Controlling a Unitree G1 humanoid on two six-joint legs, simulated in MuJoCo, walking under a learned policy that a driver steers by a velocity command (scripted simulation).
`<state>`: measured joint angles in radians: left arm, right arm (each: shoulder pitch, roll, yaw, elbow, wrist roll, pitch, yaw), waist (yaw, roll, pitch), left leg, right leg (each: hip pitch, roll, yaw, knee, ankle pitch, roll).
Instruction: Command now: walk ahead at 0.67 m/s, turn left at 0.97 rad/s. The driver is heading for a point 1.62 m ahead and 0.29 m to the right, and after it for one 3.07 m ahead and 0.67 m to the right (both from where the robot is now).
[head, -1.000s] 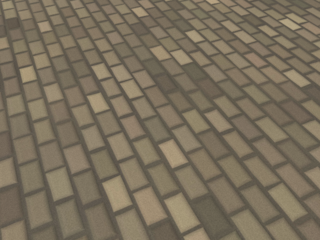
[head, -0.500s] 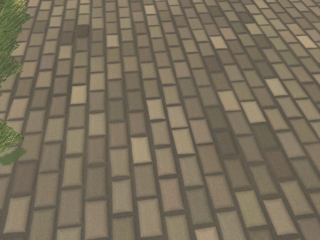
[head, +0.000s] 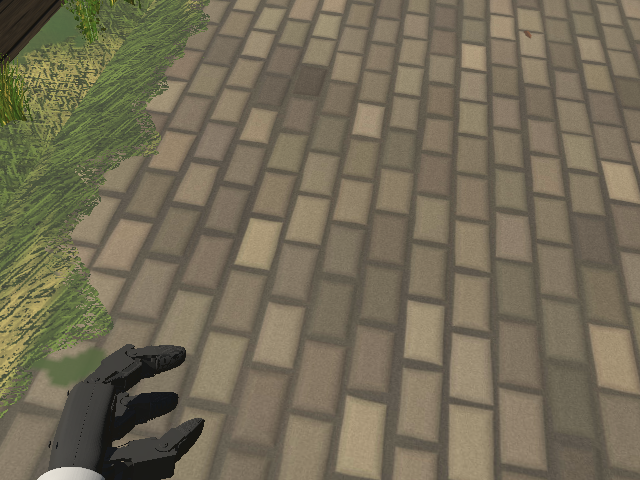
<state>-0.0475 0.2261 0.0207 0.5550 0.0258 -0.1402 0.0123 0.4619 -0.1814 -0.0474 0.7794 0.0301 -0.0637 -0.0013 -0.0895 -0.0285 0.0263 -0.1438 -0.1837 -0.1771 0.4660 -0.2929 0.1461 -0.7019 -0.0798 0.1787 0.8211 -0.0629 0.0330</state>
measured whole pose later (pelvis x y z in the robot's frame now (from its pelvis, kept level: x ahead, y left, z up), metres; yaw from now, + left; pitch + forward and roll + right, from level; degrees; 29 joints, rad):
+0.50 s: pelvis +0.21 -0.05 -0.01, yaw +10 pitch +1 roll -1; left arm 0.28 0.29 0.07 0.71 -0.02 0.00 -0.01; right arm 0.03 -0.24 -0.01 0.60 -0.01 0.01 -0.02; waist 0.08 -0.02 0.05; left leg -0.37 -0.03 -0.08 0.57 -0.24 0.01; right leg -0.40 0.08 0.09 0.47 -0.09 -0.01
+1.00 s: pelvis +0.24 -0.10 -0.01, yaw -16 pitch +3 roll +1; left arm 0.18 0.32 0.08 0.57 0.00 0.03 -0.01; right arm 0.12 -0.32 -0.10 0.70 -0.01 0.00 -0.03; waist -0.01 0.03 0.04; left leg -0.52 0.06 0.01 1.13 -0.51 -0.07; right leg -0.39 0.02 0.01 0.61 -0.27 -0.03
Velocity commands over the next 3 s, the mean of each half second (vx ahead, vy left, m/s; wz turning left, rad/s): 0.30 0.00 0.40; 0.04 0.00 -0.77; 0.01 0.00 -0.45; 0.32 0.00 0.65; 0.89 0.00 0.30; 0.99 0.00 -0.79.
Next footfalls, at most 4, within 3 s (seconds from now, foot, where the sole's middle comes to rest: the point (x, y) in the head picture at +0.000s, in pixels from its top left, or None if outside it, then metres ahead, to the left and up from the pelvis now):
0.14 right None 0.37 -0.14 -0.77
0.50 left None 0.28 0.07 -0.77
0.90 right None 0.25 -0.22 -0.77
1.34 left None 0.37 -0.02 -0.77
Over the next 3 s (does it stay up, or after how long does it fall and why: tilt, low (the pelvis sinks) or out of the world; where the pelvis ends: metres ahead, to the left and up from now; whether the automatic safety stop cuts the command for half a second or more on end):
stays up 1.20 0.17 -0.03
